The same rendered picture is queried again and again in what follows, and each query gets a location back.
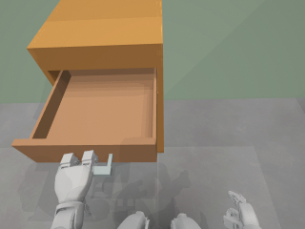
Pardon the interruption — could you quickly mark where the robot right hand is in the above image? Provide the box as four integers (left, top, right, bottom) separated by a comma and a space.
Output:
223, 191, 260, 229

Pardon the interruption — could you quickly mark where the robot left thigh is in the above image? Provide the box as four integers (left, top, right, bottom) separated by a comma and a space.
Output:
117, 214, 151, 229

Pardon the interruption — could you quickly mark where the right robot shin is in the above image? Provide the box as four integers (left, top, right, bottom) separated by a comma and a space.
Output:
177, 214, 187, 218

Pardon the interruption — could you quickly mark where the handle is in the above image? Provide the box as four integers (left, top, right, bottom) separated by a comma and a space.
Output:
56, 154, 113, 177

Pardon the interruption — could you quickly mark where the left robot forearm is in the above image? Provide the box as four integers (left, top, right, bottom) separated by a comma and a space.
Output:
51, 201, 85, 229

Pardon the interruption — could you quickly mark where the robot left hand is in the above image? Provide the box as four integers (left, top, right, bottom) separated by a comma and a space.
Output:
54, 150, 99, 217

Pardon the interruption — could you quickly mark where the drawer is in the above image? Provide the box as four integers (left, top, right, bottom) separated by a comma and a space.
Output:
11, 67, 157, 163

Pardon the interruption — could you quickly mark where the cabinet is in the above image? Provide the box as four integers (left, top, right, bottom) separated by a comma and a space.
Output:
27, 0, 164, 153

